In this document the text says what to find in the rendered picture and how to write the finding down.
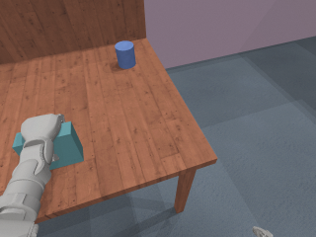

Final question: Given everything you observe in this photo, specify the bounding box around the robot left upper arm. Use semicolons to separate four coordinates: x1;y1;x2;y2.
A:
0;219;40;237

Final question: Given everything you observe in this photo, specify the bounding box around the table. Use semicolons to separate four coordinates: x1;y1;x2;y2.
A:
0;0;218;224

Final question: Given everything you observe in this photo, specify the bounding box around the left robot forearm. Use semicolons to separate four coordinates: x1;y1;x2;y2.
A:
0;136;54;222

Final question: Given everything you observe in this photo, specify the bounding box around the sponge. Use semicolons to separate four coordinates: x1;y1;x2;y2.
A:
12;121;84;170

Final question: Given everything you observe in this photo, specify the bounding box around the left robot hand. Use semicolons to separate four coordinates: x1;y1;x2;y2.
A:
21;114;66;162

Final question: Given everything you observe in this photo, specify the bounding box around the right robot hand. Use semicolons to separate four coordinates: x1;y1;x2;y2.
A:
252;226;274;237

